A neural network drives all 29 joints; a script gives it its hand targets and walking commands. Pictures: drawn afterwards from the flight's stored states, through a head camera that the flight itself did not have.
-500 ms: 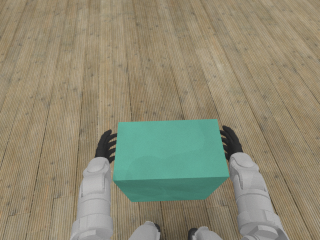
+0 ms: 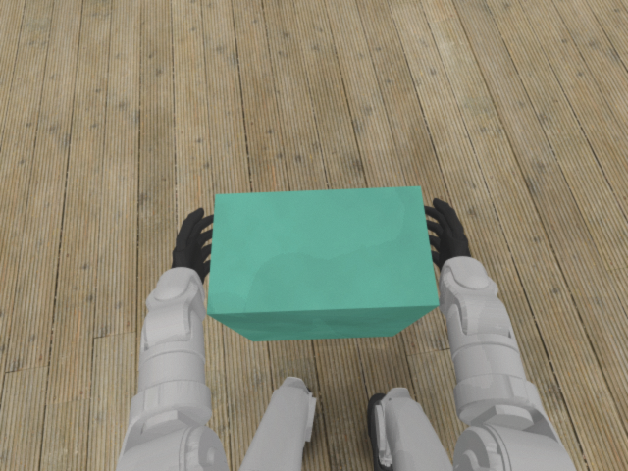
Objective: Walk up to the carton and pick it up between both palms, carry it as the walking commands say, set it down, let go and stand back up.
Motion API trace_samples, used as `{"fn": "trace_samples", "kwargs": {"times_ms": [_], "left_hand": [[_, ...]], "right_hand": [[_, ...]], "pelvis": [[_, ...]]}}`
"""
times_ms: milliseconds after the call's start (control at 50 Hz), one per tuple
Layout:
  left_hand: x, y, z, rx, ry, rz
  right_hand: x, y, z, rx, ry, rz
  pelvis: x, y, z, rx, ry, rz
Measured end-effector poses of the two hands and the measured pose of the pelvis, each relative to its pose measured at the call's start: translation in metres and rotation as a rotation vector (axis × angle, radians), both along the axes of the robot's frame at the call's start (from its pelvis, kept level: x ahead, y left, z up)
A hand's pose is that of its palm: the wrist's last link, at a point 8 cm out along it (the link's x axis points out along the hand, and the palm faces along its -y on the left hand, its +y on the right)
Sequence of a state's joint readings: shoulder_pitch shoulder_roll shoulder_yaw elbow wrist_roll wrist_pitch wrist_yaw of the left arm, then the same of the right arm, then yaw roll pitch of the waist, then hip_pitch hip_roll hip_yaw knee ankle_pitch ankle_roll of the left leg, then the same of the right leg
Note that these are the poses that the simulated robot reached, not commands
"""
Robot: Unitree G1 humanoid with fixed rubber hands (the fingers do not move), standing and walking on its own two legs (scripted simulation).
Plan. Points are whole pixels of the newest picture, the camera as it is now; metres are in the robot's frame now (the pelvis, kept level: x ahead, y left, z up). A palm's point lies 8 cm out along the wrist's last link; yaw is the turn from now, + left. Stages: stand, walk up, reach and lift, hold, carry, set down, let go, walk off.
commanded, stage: set down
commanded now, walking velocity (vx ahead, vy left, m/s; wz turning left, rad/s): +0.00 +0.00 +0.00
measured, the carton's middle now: (320, 278) +0.37 +0.06 -0.14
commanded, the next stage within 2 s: none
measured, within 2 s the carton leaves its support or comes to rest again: neither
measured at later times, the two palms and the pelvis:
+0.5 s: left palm (209, 269) +0.37 +0.24 -0.15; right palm (430, 259) +0.41 -0.11 -0.15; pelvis -0.01 +0.01 -0.08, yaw +0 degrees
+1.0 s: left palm (223, 272) +0.39 +0.24 -0.24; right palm (413, 261) +0.44 -0.10 -0.24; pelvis -0.03 +0.00 -0.16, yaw -1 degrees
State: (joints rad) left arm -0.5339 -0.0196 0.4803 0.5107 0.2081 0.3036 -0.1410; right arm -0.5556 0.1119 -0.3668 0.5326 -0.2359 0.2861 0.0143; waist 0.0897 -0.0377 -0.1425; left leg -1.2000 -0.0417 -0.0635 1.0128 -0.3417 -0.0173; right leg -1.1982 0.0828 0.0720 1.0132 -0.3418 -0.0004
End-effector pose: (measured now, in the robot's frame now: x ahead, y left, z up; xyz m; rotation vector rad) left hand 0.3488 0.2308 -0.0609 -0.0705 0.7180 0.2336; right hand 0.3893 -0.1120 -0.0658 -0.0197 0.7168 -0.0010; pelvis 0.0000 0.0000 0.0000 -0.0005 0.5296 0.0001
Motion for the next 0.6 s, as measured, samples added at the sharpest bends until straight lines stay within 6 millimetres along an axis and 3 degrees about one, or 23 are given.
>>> {"fn": "trace_samples", "kwargs": {"times_ms": [600], "left_hand": [[0.025,0.006,-0.106,0.012,-0.012,0.021]], "right_hand": [[0.028,0.008,-0.106,-0.001,-0.015,0.003]], "pelvis": [[-0.019,0.005,-0.096,-0.001,0.167,-0.007]]}}
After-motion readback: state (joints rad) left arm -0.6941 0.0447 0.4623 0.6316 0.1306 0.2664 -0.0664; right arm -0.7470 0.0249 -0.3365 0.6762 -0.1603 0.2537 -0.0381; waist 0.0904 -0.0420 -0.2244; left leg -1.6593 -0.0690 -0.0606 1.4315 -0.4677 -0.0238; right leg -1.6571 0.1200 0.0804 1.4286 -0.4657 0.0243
